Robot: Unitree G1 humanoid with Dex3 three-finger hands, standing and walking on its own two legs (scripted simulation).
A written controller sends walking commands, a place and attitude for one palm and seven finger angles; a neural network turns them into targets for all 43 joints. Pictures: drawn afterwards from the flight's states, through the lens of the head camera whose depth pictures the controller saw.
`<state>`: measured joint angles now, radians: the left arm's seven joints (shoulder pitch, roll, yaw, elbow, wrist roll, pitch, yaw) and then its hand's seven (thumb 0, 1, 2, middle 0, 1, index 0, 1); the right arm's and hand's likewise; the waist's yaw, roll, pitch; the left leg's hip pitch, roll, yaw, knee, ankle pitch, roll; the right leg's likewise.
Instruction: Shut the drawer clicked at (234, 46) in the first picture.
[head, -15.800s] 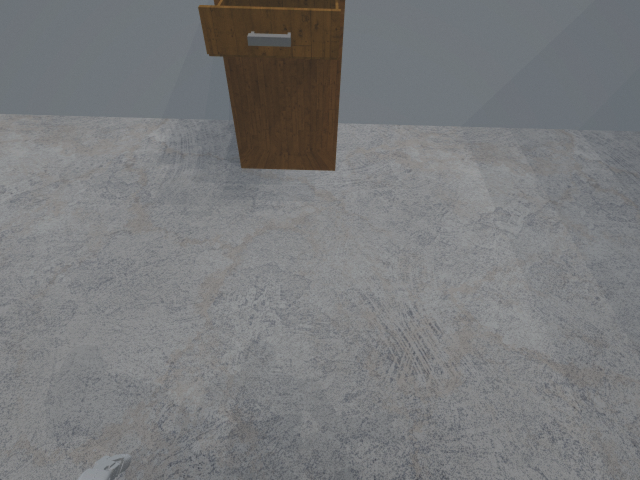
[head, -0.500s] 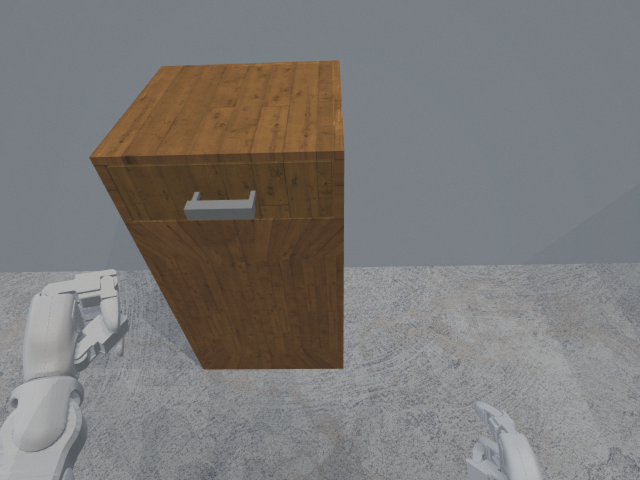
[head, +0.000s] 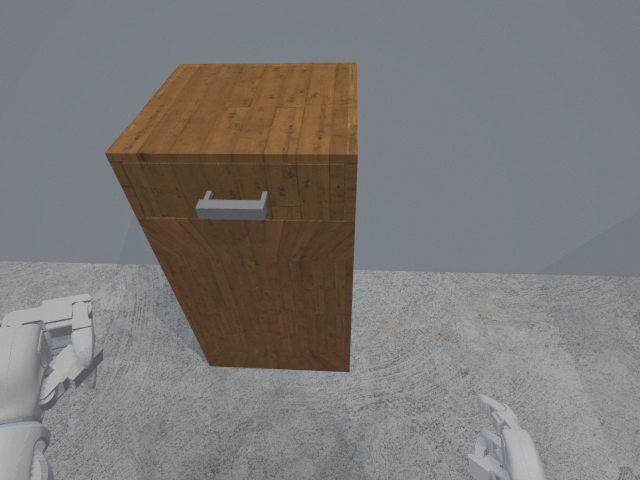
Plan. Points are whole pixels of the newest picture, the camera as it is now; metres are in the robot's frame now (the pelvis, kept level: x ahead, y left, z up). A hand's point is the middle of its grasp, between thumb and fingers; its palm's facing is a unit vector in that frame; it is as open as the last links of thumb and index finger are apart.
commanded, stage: step back with the hand held close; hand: left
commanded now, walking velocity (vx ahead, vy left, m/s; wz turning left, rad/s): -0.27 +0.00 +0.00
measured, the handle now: (234, 202) +0.60 +0.26 -0.01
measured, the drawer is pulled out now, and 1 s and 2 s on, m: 0.00 0.00 0.00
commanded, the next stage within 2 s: stop stepping back and stand still in 1.06 s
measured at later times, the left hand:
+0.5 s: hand (48, 381) +0.15 +0.26 +0.16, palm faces +0.27 -0.82 -0.50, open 3.2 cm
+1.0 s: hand out of the picture +0.03 +0.30 +0.16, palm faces +0.45 -0.80 -0.40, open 3.2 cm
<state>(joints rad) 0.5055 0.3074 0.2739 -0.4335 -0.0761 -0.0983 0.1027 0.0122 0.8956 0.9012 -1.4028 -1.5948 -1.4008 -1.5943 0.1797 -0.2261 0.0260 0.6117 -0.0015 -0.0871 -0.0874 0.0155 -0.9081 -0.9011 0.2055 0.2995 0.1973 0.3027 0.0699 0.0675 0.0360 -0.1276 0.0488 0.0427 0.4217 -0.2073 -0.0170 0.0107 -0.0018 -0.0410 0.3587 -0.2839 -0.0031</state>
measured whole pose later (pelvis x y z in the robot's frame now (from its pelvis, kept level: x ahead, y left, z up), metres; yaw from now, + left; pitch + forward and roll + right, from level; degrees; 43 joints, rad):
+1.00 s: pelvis -0.16 +0.05 -0.02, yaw +3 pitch -2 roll -4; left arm 0.53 0.37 0.38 -0.57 -0.02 -0.27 0.17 0.01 0.89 0.90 -1.41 -1.59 -1.41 -1.59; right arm 0.18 -0.21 -0.02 0.60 -0.01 -0.08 -0.09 0.02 -0.91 -0.90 0.21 0.30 0.20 0.30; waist 0.00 0.04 0.06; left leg -0.46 0.01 0.00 0.61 -0.11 0.07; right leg -0.44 0.07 0.05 0.82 -0.36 0.03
